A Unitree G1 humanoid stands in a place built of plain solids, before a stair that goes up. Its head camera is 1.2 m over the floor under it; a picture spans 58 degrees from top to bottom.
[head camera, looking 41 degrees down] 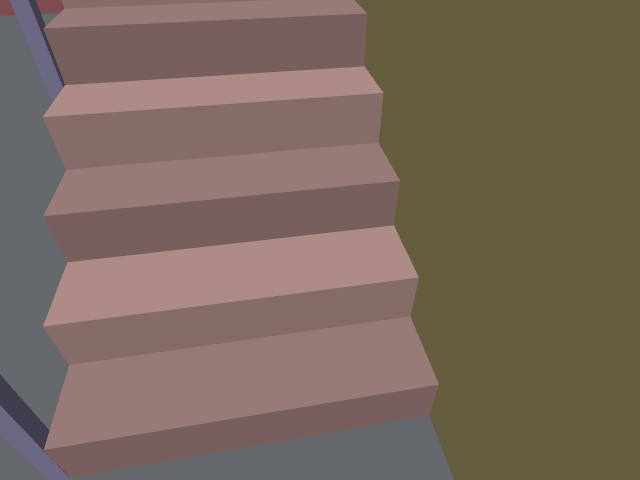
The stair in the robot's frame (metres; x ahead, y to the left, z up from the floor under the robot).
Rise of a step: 0.17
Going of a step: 0.23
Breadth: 0.98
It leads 10 degrees to the left of straight ahead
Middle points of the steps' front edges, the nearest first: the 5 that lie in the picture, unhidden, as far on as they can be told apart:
0.53 0.17 0.17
0.75 0.21 0.34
0.98 0.25 0.50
1.21 0.29 0.67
1.44 0.33 0.84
